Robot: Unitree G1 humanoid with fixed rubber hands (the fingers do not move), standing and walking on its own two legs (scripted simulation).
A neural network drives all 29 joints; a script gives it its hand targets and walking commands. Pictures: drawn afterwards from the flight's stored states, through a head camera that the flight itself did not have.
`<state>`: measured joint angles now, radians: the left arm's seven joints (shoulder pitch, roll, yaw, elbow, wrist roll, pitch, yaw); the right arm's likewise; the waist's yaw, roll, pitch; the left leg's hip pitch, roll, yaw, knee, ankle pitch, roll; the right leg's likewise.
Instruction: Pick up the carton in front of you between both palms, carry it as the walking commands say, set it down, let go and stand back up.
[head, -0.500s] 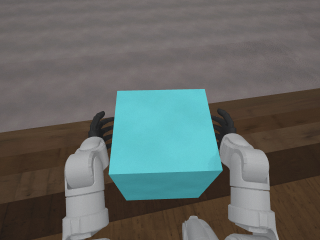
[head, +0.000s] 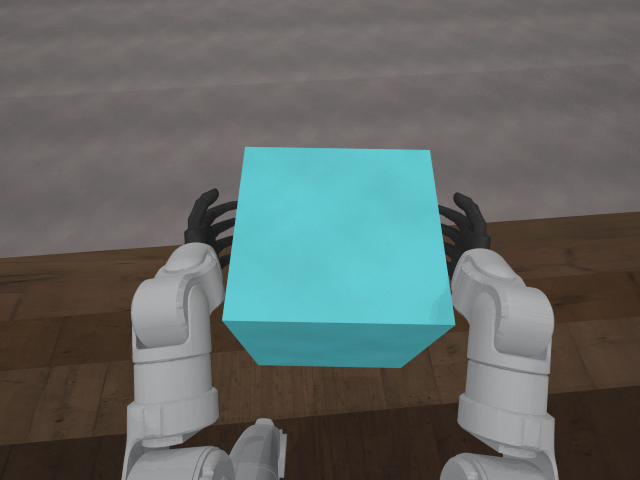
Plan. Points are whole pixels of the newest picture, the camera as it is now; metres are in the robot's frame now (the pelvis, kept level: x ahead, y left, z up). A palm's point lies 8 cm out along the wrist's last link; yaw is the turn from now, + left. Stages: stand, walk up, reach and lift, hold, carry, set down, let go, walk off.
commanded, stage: carry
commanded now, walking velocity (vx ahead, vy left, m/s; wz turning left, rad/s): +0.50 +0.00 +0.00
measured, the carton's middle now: (332, 271) +0.36 +0.02 +0.03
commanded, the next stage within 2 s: none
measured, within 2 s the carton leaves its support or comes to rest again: neither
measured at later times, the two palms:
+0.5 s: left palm (249, 196) +0.66 +0.20 -0.17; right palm (387, 203) +0.65 -0.10 -0.16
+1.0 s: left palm (265, 143) +1.03 +0.24 -0.33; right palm (362, 150) +1.04 -0.06 -0.35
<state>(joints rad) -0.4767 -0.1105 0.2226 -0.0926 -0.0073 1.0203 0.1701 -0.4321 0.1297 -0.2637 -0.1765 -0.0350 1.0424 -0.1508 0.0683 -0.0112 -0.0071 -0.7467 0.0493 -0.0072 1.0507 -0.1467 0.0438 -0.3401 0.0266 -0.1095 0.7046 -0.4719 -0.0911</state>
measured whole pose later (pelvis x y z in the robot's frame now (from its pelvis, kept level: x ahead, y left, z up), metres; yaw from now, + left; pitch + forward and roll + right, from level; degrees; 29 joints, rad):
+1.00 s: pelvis +0.71 +0.08 -0.41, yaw +0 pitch +1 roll -1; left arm -0.41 -0.11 0.17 0.14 -0.04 0.82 0.19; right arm -0.30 0.12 -0.26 0.01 -0.04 0.81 -0.17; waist 0.09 0.04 -0.02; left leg -0.60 0.00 0.00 0.63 0.34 0.04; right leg -0.32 0.14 -0.04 1.21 -0.90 -0.13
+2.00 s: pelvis +1.58 +0.12 -0.85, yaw +1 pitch +3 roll +2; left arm -0.26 -0.13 0.26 0.12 0.03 0.75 0.19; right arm -0.33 0.09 -0.14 0.19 0.07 0.78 -0.22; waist -0.14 -0.03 -0.04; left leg -0.35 -0.15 0.07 0.96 -0.67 0.14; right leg -0.81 -0.04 0.04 1.11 -0.08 -0.04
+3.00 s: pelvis +2.41 +0.11 -0.95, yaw +0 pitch +3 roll -1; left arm 0.06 -0.13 0.05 -0.46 0.02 1.05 0.15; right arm 0.06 0.13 -0.05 -0.44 0.00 1.05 -0.15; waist -0.01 0.01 -0.15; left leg 0.08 0.04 0.11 0.32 -0.43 -0.01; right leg -0.48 -0.05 -0.22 0.44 -0.05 0.00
